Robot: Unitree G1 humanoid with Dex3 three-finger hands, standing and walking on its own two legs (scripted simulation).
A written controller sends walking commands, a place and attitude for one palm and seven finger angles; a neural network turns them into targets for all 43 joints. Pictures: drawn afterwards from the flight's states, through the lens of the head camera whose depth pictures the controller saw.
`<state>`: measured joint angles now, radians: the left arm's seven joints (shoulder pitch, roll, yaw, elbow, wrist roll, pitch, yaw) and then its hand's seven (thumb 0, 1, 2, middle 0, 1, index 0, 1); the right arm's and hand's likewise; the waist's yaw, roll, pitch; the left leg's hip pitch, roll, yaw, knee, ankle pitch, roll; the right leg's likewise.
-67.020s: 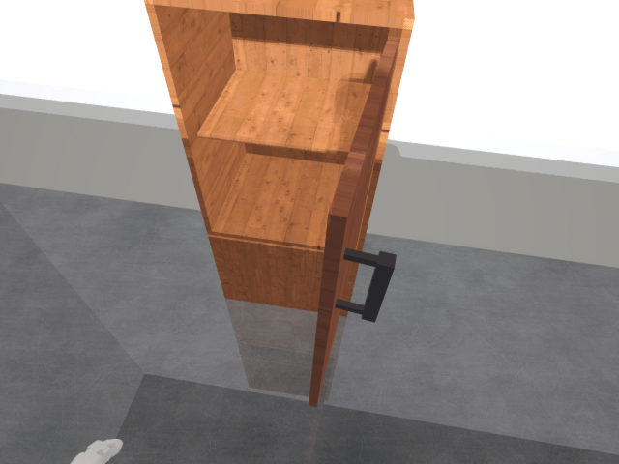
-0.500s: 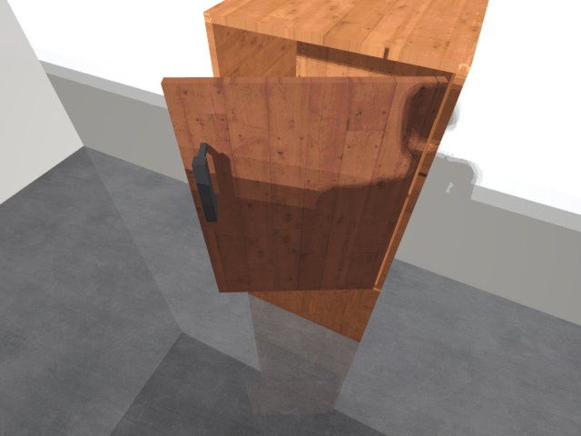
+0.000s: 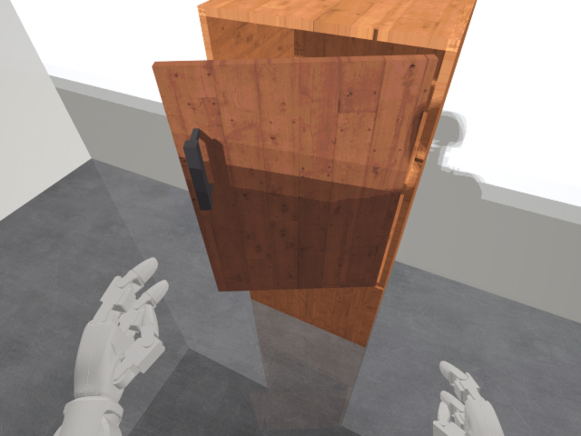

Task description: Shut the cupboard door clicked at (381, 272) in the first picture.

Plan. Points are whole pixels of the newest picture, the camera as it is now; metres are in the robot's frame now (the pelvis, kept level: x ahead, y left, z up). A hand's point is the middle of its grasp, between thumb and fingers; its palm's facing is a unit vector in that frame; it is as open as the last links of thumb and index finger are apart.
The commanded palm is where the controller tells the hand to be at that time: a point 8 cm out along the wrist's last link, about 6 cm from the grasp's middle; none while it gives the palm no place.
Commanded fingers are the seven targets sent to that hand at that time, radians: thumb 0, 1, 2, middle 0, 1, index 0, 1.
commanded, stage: raise the hand and make a fist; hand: left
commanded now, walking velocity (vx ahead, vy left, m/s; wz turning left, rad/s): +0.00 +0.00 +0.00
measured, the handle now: (201, 170) +0.52 +0.17 +0.10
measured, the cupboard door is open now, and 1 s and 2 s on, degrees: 27 27 27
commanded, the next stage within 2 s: bring the fist close to the handle in 1.64 s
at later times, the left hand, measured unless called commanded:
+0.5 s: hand (161, 348) +0.24 +0.18 +0.03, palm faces +0.02 -1.00 +0.00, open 4.4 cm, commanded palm +0.19 +0.24 +0.05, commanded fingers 0.00 0.90 0.90 -0.92 -1.08 -0.92 -1.08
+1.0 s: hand (107, 321) +0.24 +0.23 +0.10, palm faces +0.09 -1.00 -0.03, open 3.1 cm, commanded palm +0.21 +0.27 +0.09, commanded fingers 0.00 0.90 0.90 -1.30 -1.50 -1.30 -1.50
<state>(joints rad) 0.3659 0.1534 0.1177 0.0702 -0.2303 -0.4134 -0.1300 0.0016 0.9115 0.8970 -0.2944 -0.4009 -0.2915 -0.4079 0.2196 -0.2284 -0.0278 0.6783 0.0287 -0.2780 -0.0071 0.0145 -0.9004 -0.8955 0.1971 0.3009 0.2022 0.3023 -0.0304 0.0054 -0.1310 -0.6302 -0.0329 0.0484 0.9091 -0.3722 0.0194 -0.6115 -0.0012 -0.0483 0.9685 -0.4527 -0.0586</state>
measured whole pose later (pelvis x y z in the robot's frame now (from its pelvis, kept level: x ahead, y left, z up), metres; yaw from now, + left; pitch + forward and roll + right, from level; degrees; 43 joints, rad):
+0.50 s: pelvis +0.03 +0.00 -0.01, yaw -1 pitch +12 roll +0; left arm 0.44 0.21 0.16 -0.07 -0.29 -0.20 -0.24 0.01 0.90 0.90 -0.74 -0.88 -0.74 -0.89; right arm 0.26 -0.19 0.01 0.55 0.04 -0.21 -0.07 0.02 -0.90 -0.90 0.20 0.30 0.20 0.30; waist 0.00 0.03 -0.13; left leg -0.78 -0.01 0.00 1.04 -0.47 0.01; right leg -0.73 0.05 -0.07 1.03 -0.51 -0.06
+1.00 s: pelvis +0.03 +0.04 +0.00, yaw +0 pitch +9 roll -3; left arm 0.42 0.22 0.15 -0.22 -0.28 -0.27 -0.16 0.01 0.90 0.90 -1.20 -1.38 -1.19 -1.39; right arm 0.25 -0.21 0.05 0.48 0.03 -0.18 -0.05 0.02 -0.90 -0.90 0.20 0.30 0.20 0.30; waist 0.03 0.04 -0.11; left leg -0.69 -0.03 -0.01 0.98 -0.44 0.07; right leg -0.60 0.03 -0.07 0.91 -0.46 -0.02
